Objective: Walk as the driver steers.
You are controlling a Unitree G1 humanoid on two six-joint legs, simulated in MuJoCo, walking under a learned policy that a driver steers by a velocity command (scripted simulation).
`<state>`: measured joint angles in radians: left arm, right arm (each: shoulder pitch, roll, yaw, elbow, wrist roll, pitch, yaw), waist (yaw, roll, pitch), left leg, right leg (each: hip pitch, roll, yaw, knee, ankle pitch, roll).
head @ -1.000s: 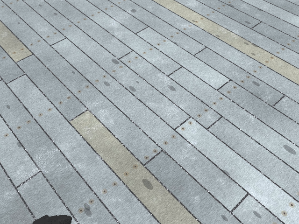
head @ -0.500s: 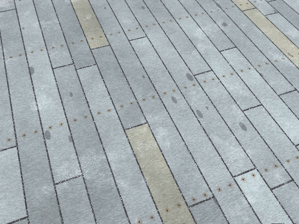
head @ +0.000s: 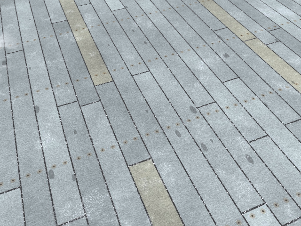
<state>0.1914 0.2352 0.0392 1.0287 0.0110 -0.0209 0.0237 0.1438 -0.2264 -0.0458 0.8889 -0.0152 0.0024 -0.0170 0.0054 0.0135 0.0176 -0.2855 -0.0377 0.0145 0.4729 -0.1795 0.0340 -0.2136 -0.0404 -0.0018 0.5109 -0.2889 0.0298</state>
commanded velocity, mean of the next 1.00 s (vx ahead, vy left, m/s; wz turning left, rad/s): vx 0.00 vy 0.00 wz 0.01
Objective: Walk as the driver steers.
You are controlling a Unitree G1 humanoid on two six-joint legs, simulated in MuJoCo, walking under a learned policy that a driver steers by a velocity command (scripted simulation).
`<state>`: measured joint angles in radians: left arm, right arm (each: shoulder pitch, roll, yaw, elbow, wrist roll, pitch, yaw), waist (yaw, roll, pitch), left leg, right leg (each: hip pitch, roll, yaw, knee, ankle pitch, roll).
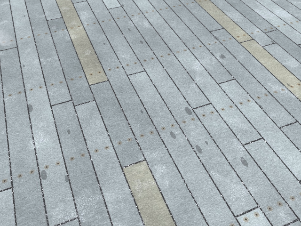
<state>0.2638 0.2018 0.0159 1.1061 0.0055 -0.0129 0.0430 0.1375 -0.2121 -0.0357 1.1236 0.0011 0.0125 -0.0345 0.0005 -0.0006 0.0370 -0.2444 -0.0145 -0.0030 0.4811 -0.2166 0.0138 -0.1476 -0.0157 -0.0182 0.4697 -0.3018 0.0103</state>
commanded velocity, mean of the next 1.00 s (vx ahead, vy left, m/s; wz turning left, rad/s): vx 0.24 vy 0.00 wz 0.00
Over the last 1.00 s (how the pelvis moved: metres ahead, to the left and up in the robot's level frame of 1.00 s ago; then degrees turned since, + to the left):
0.02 -0.01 0.00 0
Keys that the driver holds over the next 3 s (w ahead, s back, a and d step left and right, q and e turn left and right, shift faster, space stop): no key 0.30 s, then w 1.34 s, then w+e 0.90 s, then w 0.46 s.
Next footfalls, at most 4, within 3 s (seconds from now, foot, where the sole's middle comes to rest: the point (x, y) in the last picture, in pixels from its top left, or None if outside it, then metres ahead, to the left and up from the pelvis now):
1.02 right None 0.47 -0.12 -0.78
1.60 left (135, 169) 0.79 0.11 -0.78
2.16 right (185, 125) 1.07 -0.16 -0.78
2.66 left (169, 85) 1.40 -0.09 -0.78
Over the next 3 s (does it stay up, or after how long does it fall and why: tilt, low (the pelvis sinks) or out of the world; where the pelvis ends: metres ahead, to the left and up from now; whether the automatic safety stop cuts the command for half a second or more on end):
stays up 1.36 -0.18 0.01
